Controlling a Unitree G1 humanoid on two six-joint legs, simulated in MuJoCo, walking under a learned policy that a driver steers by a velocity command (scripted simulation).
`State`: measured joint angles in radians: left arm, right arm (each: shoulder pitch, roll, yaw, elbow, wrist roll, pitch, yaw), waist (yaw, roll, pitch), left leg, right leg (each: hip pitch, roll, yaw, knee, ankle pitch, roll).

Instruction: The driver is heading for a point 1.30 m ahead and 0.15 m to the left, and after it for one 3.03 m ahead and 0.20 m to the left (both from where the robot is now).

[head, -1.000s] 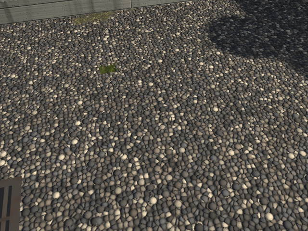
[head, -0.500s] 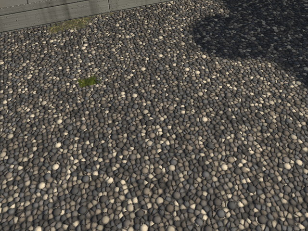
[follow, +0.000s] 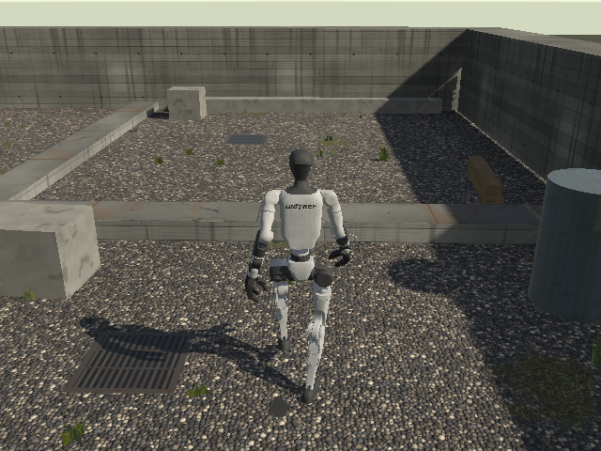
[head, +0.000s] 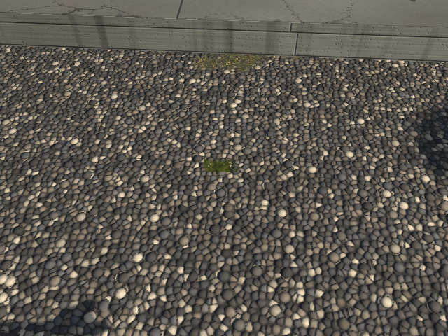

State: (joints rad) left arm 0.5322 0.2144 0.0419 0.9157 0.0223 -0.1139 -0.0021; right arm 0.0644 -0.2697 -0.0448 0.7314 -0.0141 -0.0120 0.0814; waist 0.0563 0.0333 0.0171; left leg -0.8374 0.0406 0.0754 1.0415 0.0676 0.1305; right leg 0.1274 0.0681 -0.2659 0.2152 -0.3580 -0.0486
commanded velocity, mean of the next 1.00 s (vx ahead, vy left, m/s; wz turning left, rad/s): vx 1.00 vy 0.00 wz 0.30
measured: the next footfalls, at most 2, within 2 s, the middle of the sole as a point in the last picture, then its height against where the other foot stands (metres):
left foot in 0.16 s outside the picture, level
right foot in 0.58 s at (254, 255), level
